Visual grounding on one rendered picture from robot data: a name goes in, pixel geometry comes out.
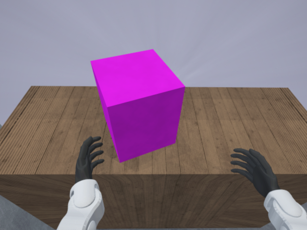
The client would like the robot right forearm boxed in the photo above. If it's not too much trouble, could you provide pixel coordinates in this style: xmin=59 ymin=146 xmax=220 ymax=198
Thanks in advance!
xmin=264 ymin=189 xmax=307 ymax=230

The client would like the carton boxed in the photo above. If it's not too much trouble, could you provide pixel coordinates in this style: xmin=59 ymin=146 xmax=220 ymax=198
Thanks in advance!
xmin=91 ymin=49 xmax=185 ymax=163

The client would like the robot left forearm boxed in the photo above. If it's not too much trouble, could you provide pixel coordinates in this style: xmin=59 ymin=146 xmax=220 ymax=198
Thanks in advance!
xmin=57 ymin=179 xmax=105 ymax=230

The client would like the robot left hand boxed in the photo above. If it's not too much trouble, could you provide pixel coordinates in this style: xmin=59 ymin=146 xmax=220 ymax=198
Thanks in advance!
xmin=75 ymin=136 xmax=104 ymax=183

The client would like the pedestal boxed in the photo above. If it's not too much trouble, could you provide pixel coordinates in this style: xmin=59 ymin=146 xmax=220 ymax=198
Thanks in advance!
xmin=0 ymin=86 xmax=307 ymax=229

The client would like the robot right hand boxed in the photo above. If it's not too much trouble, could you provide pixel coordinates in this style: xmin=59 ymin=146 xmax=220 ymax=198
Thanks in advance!
xmin=230 ymin=148 xmax=280 ymax=198

